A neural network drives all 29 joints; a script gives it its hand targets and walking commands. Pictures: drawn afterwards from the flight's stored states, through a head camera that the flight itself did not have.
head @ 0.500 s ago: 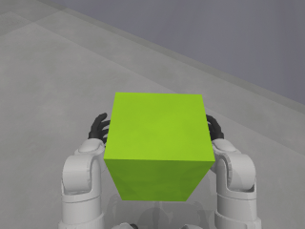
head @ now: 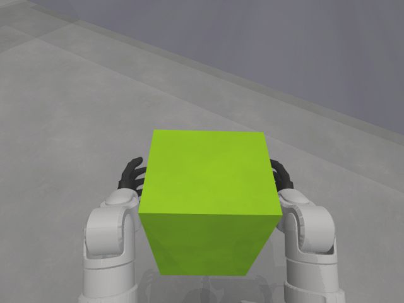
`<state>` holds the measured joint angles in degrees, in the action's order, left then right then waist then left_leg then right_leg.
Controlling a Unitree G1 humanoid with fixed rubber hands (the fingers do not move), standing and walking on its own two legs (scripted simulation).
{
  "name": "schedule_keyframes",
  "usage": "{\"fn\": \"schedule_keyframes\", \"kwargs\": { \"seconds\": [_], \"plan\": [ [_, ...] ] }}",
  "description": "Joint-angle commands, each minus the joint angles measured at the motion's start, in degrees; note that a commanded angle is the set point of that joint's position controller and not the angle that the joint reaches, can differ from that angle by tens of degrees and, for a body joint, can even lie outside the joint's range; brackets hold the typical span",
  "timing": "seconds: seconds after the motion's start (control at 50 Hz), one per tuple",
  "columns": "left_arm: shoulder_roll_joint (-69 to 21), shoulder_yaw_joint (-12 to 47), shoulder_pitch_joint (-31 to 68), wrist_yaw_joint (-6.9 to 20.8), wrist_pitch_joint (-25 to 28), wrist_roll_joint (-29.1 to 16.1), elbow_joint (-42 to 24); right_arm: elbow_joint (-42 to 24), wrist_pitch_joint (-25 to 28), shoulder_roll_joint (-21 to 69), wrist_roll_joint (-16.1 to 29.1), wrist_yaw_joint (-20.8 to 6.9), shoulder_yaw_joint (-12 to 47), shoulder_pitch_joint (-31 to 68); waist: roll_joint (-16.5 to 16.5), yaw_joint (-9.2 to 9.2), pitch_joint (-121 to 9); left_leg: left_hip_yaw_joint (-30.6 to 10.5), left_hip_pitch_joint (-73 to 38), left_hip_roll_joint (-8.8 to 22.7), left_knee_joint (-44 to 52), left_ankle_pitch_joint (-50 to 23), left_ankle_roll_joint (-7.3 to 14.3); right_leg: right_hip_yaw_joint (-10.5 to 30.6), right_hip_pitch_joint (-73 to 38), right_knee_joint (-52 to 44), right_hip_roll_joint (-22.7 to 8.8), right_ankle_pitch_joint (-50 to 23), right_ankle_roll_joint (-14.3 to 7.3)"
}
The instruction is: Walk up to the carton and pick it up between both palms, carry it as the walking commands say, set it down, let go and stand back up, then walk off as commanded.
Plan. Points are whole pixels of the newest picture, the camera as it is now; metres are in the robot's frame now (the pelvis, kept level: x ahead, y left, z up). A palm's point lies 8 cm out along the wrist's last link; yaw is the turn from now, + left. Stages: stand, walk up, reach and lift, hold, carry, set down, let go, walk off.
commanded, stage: carry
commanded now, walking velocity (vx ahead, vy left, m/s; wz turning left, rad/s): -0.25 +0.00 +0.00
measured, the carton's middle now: (205, 212) +0.28 -0.01 +0.03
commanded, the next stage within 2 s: none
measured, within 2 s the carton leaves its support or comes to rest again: neither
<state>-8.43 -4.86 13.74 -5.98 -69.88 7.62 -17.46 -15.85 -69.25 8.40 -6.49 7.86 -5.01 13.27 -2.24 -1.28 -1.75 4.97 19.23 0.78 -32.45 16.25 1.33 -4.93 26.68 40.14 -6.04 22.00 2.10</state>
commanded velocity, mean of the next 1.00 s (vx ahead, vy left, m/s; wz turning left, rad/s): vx -0.25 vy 0.00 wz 0.00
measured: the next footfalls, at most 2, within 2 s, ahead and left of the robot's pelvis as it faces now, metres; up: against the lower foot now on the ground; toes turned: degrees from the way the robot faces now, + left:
right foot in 0.28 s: -0.12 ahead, -0.12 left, +0.00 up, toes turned -8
left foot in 0.66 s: -0.25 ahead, +0.14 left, +0.00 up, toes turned +5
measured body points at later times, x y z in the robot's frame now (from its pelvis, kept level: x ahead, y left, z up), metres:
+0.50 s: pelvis -0.19 +0.00 +0.01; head -0.18 -0.02 +0.46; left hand +0.11 +0.11 +0.10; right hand +0.08 -0.17 +0.08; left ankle -0.20 +0.12 -0.66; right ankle -0.16 -0.11 -0.73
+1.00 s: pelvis -0.39 +0.03 +0.00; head -0.38 +0.04 +0.45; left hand -0.10 +0.18 +0.09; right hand -0.09 -0.10 +0.09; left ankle -0.29 +0.14 -0.73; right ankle -0.46 -0.08 -0.71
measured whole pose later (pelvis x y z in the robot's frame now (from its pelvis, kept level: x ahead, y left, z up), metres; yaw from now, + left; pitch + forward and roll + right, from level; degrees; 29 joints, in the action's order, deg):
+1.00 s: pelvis -0.39 +0.03 +0.00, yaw -1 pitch +3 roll -2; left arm -8.7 -5.5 14.9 -7.8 -69.1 4.7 -17.7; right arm -17.8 -69.5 8.5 -7.9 7.4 -5.1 13.8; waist 1.3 2.6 -2.0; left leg 4.4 26.2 4.4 -28.2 5.3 1.2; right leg -6.8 16.0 38.8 0.4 26.3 2.0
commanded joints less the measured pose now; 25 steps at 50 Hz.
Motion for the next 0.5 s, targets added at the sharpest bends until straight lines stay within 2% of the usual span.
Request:
{"fn": "schedule_keyframes", "kwargs": {
  "seconds": [0.0,0.02,0.06,0.1,0.12,0.16,0.2,0.22,0.24,0.26,0.28,0.3,0.32,0.34,0.36,0.38,0.4,0.42,0.44,0.46,0.48],
  "plan": [
    [-58.52,40.76,26.39,14.76,0.92,-24.97,-6.76,-9.12,0.81,59.17,25.87,-15.63,40.52,27.17,12.07,0.98,-19.39,-11.89,-8.23,21.36,7.41,-46.48,10.88,1.12,0.70,21.61,2.77,10.88,-1.60],
    [-59.26,41.11,26.19,14.95,1.02,-25.69,-6.19,-8.91,1.05,58.98,24.69,-15.27,39.55,26.53,11.91,1.41,-19.99,-8.16,-8.15,18.49,6.57,-41.56,8.89,0.75,0.44,19.86,1.93,7.27,-1.93],
    [-57.50,41.83,23.56,14.75,0.77,-25.92,-4.69,-6.81,0.92,57.64,22.24,-14.71,37.71,23.56,14.56,1.61,-19.80,-6.61,-9.62,15.26,6.67,-33.60,6.75,-0.72,0.32,14.08,3.10,2.36,-1.22],
    [-56.71,42.35,23.36,14.86,0.44,-26.41,-4.52,-6.67,1.12,55.62,20.92,-14.50,37.17,21.17,14.14,1.06,-20.33,-8.59,-10.28,16.31,8.65,-28.67,7.48,-3.01,-1.61,10.51,5.28,2.96,-0.38],
    [-56.18,42.09,23.28,14.99,0.47,-26.49,-4.81,-5.84,1.04,55.93,20.69,-14.30,37.29,20.03,13.86,0.75,-20.57,-11.27,-10.76,17.01,9.75,-27.18,8.16,-2.35,-2.39,8.34,5.64,5.57,-0.44],
    [-56.00,41.56,24.63,15.43,0.21,-26.59,-4.80,-5.36,0.72,56.54,20.14,-14.08,37.61,20.78,13.54,0.49,-20.21,-12.97,-11.21,17.63,11.44,-22.78,8.17,-2.57,-5.18,2.06,6.05,5.13,-0.31],
    [-54.82,40.45,23.73,15.80,-0.17,-25.72,-3.43,-2.64,0.32,56.54,19.04,-14.02,36.68,19.02,14.11,1.01,-20.83,-12.91,-11.47,16.60,10.51,-18.99,6.66,-3.27,-10.79,-10.57,5.60,1.48,-0.61],
    [-55.52,40.14,23.83,16.01,-0.11,-25.37,-2.26,-2.85,0.46,56.71,19.07,-14.02,36.90,19.60,12.87,0.98,-19.75,-12.50,-8.69,14.33,10.01,-18.63,5.24,-2.21,-14.01,-16.21,5.31,-1.39,-0.92],
    [-54.12,39.10,22.21,16.06,-0.07,-24.67,-1.85,-2.61,0.53,56.95,19.62,-14.11,37.24,20.37,9.52,1.14,-18.87,-11.09,-4.65,12.35,6.46,-15.32,3.15,2.56,-17.75,-21.80,1.85,-3.17,-1.24],
    [-54.73,39.41,22.67,16.09,0.03,-24.66,-1.98,-3.07,0.70,57.42,19.93,-14.23,37.82,21.25,-0.96,1.31,-17.71,-6.68,3.63,8.18,-0.64,-8.15,0.77,12.43,-22.41,-24.01,-7.26,-9.37,-2.56],
    [-54.00,38.74,21.84,16.30,0.42,-23.66,-1.66,-4.98,0.45,57.09,20.25,-14.47,38.55,23.44,-14.34,2.42,-15.62,1.24,12.11,1.50,-13.02,12.96,-1.78,23.20,-19.20,-24.16,-20.99,-23.85,-11.22],
    [-55.16,37.85,25.15,16.35,0.76,-24.08,-2.17,-7.09,0.48,58.82,21.93,-14.43,40.31,28.40,-17.96,2.87,-13.49,-4.71,11.03,3.05,-29.57,20.37,-0.44,20.14,-10.22,-23.60,-24.48,-32.92,-16.23],
    [-55.92,37.68,24.33,16.74,0.31,-24.84,-2.87,-7.60,0.88,59.64,23.25,-14.21,41.07,29.85,-8.27,2.10,-13.45,-7.65,11.81,1.18,-35.82,16.38,-0.11,12.86,-11.87,-22.62,-18.49,-33.93,-14.09],
    [-56.23,37.75,25.09,16.77,0.43,-24.83,-2.99,-8.21,1.14,58.61,24.19,-14.35,41.30,31.89,-3.63,1.54,-12.71,-8.20,13.71,0.71,-37.61,12.34,-0.56,6.33,-13.39,-20.99,-14.07,-33.55,-11.65],
    [-55.93,37.39,25.02,16.36,0.74,-24.17,-3.03,-9.06,0.95,59.37,25.58,-14.73,42.14,33.89,-3.00,1.28,-12.84,-6.46,14.81,1.49,-38.31,9.91,-0.74,3.45,-14.25,-19.52,-11.67,-32.65,-10.14],
    [-55.58,36.62,23.35,15.88,0.75,-23.05,-2.98,-9.19,0.53,58.72,26.03,-14.92,42.95,32.98,-4.50,1.33,-13.29,-5.28,15.07,1.15,-38.34,8.92,-1.22,3.84,-14.84,-18.87,-10.81,-33.95,-9.34],
    [-55.31,35.98,20.24,15.62,0.53,-22.14,-1.74,-9.60,0.18,58.38,26.45,-14.91,43.61,32.26,-3.32,1.61,-15.42,-3.83,15.22,1.27,-35.02,8.36,-2.06,4.31,-18.52,-18.13,-10.48,-33.42,-9.09],
    [-54.85,35.37,18.96,15.26,0.48,-21.42,-2.08,-8.42,-0.24,57.65,26.29,-14.92,43.31,29.04,-4.52,1.85,-17.48,-2.89,14.96,1.32,-30.44,8.89,-2.89,4.90,-21.59,-16.86,-10.55,-34.99,-9.86],
    [-54.44,34.34,17.73,15.00,0.27,-20.31,-0.72,-7.49,-0.68,56.91,26.14,-14.94,43.17,28.46,-5.45,2.09,-17.77,-2.61,14.79,0.96,-29.20,10.68,-3.08,8.35,-22.55,-17.53,-12.42,-37.71,-10.89],
    [-53.36,33.47,15.75,14.75,0.13,-19.40,0.69,-5.70,-0.96,57.03,26.19,-14.95,43.33,26.80,-8.15,2.05,-18.73,-2.51,13.90,0.79,-26.80,11.75,-3.17,9.85,-23.51,-17.87,-13.04,-37.53,-11.39],
    [-53.17,33.79,16.73,14.61,0.51,-19.53,-0.81,-6.49,-0.84,56.46,26.33,-15.05,43.39,26.93,-8.99,2.12,-18.48,-3.01,12.45,1.26,-22.34,12.76,-3.16,10.77,-23.82,-17.49,-13.96,-40.56,-12.05]
  ]
}}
